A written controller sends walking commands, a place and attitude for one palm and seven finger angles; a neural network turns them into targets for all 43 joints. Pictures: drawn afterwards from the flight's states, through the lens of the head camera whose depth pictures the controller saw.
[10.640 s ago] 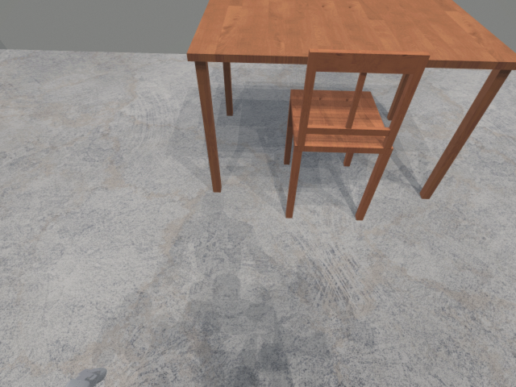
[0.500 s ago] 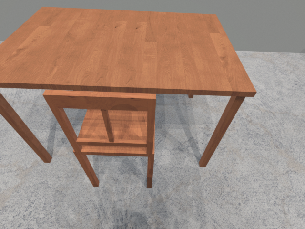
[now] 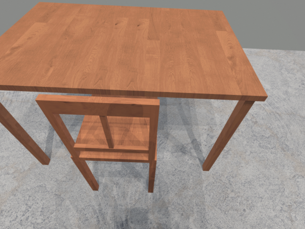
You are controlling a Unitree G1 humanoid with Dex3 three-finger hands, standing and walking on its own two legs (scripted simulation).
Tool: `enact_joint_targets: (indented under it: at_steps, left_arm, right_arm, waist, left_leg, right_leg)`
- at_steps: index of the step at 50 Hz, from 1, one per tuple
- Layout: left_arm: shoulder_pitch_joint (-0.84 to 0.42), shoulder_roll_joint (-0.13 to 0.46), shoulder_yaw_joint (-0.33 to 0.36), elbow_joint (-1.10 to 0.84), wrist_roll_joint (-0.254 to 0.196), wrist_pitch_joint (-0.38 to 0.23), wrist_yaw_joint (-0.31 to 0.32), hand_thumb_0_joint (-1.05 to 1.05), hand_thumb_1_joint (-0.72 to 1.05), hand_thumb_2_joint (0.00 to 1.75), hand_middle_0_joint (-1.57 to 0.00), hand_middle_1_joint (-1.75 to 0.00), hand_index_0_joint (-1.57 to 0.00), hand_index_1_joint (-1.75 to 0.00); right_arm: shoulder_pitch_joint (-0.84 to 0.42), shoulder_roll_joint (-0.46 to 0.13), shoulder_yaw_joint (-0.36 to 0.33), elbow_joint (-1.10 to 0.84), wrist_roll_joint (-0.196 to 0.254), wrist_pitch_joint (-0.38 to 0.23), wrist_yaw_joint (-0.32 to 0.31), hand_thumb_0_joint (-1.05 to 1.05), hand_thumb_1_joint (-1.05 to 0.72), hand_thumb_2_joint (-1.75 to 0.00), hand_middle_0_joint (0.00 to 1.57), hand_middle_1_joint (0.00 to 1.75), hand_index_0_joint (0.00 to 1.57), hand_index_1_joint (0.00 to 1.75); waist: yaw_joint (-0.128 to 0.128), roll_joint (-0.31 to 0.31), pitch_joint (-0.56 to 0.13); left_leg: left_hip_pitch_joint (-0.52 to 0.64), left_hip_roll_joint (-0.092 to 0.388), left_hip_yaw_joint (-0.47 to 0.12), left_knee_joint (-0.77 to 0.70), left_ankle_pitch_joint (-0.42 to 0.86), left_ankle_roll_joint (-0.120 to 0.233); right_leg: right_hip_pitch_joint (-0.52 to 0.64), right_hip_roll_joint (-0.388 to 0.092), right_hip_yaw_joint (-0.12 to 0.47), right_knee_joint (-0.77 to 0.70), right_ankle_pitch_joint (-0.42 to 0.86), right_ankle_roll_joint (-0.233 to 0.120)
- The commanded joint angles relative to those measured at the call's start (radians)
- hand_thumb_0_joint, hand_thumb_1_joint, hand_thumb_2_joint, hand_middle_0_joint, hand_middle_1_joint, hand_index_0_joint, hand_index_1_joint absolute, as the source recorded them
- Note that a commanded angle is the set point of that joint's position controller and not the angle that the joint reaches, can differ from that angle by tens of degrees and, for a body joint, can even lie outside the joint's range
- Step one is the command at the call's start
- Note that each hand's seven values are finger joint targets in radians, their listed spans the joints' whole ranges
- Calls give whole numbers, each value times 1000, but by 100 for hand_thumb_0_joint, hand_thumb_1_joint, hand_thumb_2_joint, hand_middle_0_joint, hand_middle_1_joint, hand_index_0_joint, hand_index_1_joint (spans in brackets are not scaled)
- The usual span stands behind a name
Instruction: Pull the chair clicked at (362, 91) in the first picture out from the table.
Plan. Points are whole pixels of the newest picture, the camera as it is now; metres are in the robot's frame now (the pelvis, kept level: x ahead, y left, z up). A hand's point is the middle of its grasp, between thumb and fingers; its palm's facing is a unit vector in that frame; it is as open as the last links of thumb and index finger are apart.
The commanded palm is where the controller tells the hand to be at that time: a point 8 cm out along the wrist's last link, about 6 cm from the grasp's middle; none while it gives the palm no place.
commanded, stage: come to a stop and stand still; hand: left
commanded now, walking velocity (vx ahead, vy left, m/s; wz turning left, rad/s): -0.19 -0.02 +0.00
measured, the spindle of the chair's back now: (107, 131) +0.45 +0.20 -0.10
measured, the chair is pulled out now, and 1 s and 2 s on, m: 0.00 0.00 0.00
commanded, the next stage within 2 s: look again from close up in 1.04 s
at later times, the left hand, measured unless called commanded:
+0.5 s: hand out of the picture +0.05 +0.18 -0.17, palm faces +0.02 -0.98 -0.22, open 7.4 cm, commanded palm none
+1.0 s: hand out of the picture -0.02 +0.18 -0.16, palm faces +0.00 -0.99 -0.16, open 7.4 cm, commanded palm none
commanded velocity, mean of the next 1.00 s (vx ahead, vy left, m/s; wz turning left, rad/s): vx -0.04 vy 0.00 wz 0.00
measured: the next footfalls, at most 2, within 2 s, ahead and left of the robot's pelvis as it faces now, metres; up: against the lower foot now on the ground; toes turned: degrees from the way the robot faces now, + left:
left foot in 0.48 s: +0.04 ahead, +0.12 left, +0.00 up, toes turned +2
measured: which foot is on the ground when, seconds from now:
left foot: down 0.00-0.28, up 0.30-0.46, down 0.48-1.00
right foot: down 0.00-1.00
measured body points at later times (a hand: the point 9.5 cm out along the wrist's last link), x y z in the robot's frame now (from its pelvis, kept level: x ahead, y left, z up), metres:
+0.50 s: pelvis +0.01 +0.00 +0.00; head +0.05 +0.01 +0.45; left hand +0.05 +0.23 -0.15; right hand +0.05 -0.23 -0.15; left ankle +0.00 +0.12 -0.73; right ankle -0.01 -0.12 -0.72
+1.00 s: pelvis -0.01 +0.02 +0.02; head +0.01 +0.03 +0.47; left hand -0.02 +0.23 -0.14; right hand -0.01 -0.21 -0.14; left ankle +0.00 +0.12 -0.72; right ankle -0.01 -0.12 -0.72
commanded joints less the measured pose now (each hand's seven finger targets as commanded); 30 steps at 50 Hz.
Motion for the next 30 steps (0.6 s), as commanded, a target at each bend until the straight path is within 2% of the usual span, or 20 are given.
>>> enact_joint_targets:
  at_steps: [1, 3, 4, 6, 7, 9, 10, 12, 13, 14, 15, 16, 18, 20, 22, 23, 24, 25, 27, 30]
  left_arm:
    - [98, 108, 20, -6, -11, -13, 28, 0, 90, 90, -20, -30, -20, -30]
    - [31, 92, 10, -37, -19, -7, 37, 0, 90, 90, -20, -30, -20, -30]
    - [2, 93, 12, -52, -20, -2, 42, 0, 90, 90, -20, -30, -20, -30]
    - [-56, 80, 16, -81, -18, 15, 39, 0, 90, 90, -20, -30, -20, -30]
    - [-69, 78, 18, -85, -15, 20, 36, 0, 90, 90, -20, -30, -20, -30]
    - [-43, 77, 23, -87, -9, 22, 32, 0, 90, 90, -20, -30, -20, -30]
    - [2, 84, 28, -79, -7, 20, 32, 0, 90, 90, -20, -30, -20, -30]
    - [66, 138, 38, -62, 0, 13, 36, 0, 90, 90, -20, -30, -20, -30]
    - [65, 152, 34, -65, -3, 13, 32, 0, 90, 90, -20, -30, -20, -30]
    - [64, 160, 31, -64, -2, 14, 31, 0, 90, 90, -20, -30, -20, -30]
    - [60, 158, 31, -66, 4, 14, 35, 0, 90, 90, -20, -30, -20, -30]
    - [54, 155, 27, -76, 9, 14, 38, 0, 90, 90, -20, -30, -20, -30]
    - [8, 153, 23, -97, 7, 13, 40, 0, 90, 90, -20, -30, -20, -30]
    - [-49, 166, 23, -122, 3, 16, 36, 0, 90, 90, -20, -30, -20, -30]
    - [-96, 164, 21, -142, -12, 19, 29, 0, 90, 90, -20, -30, -20, -30]
    - [-93, 147, 19, -153, -14, 20, 25, 0, 90, 90, -20, -30, -20, -30]
    - [-87, 123, 18, -163, -17, 27, 23, 0, 90, 90, -20, -30, -20, -30]
    - [-75, 100, 15, -158, -13, 32, 25, 0, 90, 90, -20, -30, -20, -30]
    - [-65, 98, 9, -128, -5, 34, 22, 0, 90, 90, -20, -30, -20, -30]
    - [-39, 108, -2, -93, -7, 21, 15, 0, 90, 90, -20, -30, -20, -30]
  right_arm:
    - [66, -89, -16, -29, 11, -24, -25, 0, -90, -90, 20, 30, 20, 30]
    - [107, -115, -28, -12, 14, -20, -35, 0, -90, -90, 20, 30, 20, 30]
    - [112, -134, -34, -8, 15, -16, -38, 0, -90, -90, 20, 30, 20, 30]
    - [95, -153, -44, -9, 11, -5, -37, 0, -90, -90, 20, 30, 20, 30]
    - [84, -148, -47, -19, 8, 0, -38, 0, -90, -90, 20, 30, 20, 30]
    - [52, -139, -52, -45, 9, 5, -38, 0, -90, -90, 20, 30, 20, 30]
    - [27, -139, -52, -59, 13, 7, -38, 0, -90, -90, 20, 30, 20, 30]
    - [-1, -109, -59, -98, 17, 11, -35, 0, -90, -90, 20, 30, 20, 30]
    - [-3, -87, -59, -106, 18, 16, -30, 0, -90, -90, 20, 30, 20, 30]
    - [-38, -52, -57, -115, 18, 23, -28, 0, -90, -90, 20, 30, 20, 30]
    - [-66, -41, -55, -125, 17, 29, -28, 0, -90, -90, 20, 30, 20, 30]
    - [-89, -44, -53, -136, 17, 34, -26, 0, -90, -90, 20, 30, 20, 30]
    - [-98, -45, -50, -140, 21, 34, -20, 0, -90, -90, 20, 30, 20, 30]
    - [-70, -46, -47, -129, 23, 33, -12, 0, -90, -90, 20, 30, 20, 30]
    - [-11, -63, -45, -100, 18, 25, -8, 0, -90, -90, 20, 30, 20, 30]
    - [-9, -90, -50, -92, 13, 15, -9, 0, -90, -90, 20, 30, 20, 30]
    - [-30, -131, -51, -105, 4, 8, -8, 0, -90, -90, 20, 30, 20, 30]
    - [-84, -151, -47, -119, 0, 10, -5, 0, -90, -90, 20, 30, 20, 30]
    - [-168, -131, -36, -127, 6, 8, -3, 0, -90, -90, 20, 30, 20, 30]
    - [-141, -117, -29, -114, 10, 2, -7, 0, -90, -90, 20, 30, 20, 30]
  waist:
    - [-5, -37, -35]
    - [-28, 85, -44]
    - [-30, 133, -23]
    - [-30, 202, 49]
    - [-31, 196, 68]
    - [-8, 154, 77]
    - [16, 118, 41]
    - [33, -28, -44]
    - [29, -74, -62]
    - [37, -171, -17]
    - [52, -219, -18]
    - [59, -227, -16]
    - [40, -200, -34]
    - [7, -202, -65]
    - [-29, -161, -88]
    - [-20, -77, -104]
    - [-4, 58, -83]
    - [20, 100, -42]
    - [41, 141, 39]
    - [27, 75, 28]
  left_leg:
    - [-25, 41, -5, -44, 712, 6]
    - [128, 91, -38, -52, 1164, 23]
    - [178, 128, -64, -63, 1318, 36]
    - [256, 187, -117, -107, 1472, 76]
    - [263, 187, -118, -111, 1465, 82]
    - [218, 162, -90, -92, 1366, 71]
    - [170, 141, -74, -59, 1255, 58]
    - [-20, 57, -15, 17, 758, 16]
    - [-79, 10, 5, 48, 369, -1]
    - [-160, -25, 8, 98, 3, -16]
    - [-202, -20, -11, 159, -120, -16]
    - [-214, -16, -34, 207, -149, -17]
    - [-214, -14, -39, 167, -121, -17]
    - [-144, -16, -15, 28, 13, -24]
    - [43, -7, -10, -179, 304, -23]
    - [111, 37, -37, -185, 433, -9]
    - [55, 136, -145, -195, 580, 35]
    - [-49, 186, -182, -220, 592, 77]
    - [-142, 155, -168, -270, 472, 76]
    - [-54, 99, -117, -239, 448, 35]
  right_leg:
    - [125, -87, 32, 37, 980, -91]
    - [10, -41, -15, 66, 799, -39]
    - [-51, -20, -30, 62, 560, -30]
    - [-182, 18, -54, 25, 41, -25]
    - [-193, 22, -60, -2, 0, -27]
    - [-132, 22, -66, -84, 113, -32]
    - [-48, 9, -55, -120, 294, -37]
    - [143, -115, 65, -58, 935, -87]
    - [176, -211, 104, -69, 1122, -140]
    - [180, -269, 128, -94, 1241, -194]
    - [191, -297, 155, -102, 1285, -235]
    - [175, -298, 159, -110, 1256, -251]
    - [174, -272, 141, -115, 1163, -254]
    - [120, -220, 111, -97, 1000, -217]
    - [4, -153, 79, -64, 733, -141]
    - [-47, -105, 56, -48, 553, -102]
    - [-64, -47, 29, -44, 338, -59]
    - [-19, -20, 14, -61, 161, -38]
    - [31, -29, 28, -94, 154, -35]
    - [9, -53, 58, -184, 298, -45]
